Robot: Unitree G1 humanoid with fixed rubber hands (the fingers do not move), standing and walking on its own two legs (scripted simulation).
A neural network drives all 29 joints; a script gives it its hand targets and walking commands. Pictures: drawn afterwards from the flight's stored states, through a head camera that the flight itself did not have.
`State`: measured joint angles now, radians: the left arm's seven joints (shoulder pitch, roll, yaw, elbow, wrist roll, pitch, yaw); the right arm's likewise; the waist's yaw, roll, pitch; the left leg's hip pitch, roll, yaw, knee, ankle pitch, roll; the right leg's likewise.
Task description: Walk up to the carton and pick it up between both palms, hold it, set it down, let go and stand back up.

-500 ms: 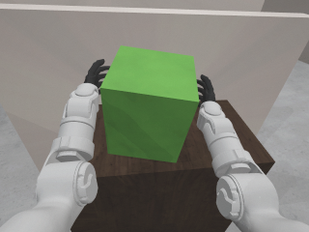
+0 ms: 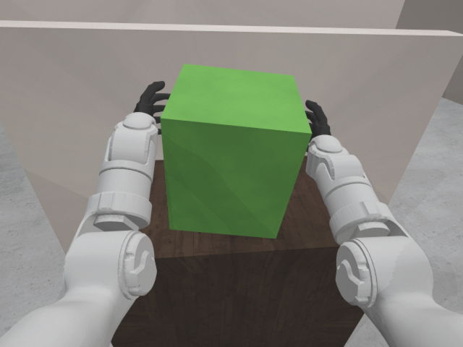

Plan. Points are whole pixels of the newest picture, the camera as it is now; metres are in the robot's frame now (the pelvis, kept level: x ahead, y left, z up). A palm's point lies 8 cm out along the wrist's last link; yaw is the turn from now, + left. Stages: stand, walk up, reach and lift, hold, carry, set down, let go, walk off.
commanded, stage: reach and lift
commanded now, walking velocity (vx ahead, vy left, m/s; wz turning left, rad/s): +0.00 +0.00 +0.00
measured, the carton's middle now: (230, 153) +0.43 -0.03 +0.19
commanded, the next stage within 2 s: hold in 1.54 s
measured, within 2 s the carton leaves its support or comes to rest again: neither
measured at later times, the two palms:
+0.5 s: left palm (128, 113) +0.41 +0.14 +0.28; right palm (304, 124) +0.41 -0.15 +0.26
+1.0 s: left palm (141, 103) +0.41 +0.12 +0.30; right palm (322, 113) +0.40 -0.18 +0.29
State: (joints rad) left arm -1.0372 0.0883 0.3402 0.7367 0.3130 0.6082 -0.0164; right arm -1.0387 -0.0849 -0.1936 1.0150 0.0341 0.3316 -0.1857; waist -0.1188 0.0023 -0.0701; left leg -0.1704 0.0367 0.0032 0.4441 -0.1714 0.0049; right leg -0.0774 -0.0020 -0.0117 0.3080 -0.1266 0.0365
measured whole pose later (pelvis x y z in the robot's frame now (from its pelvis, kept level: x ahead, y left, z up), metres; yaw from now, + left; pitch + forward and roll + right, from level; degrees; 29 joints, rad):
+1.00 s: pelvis +0.02 +0.00 +0.00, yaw +0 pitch -5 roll -2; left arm -1.08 0.09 0.35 0.64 0.26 0.79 0.01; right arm -1.17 -0.20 0.02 0.98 0.23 0.56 -0.20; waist -0.10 0.04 -0.11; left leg -0.16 0.04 0.00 0.43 -0.18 0.00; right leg -0.06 0.00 -0.01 0.29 -0.14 0.03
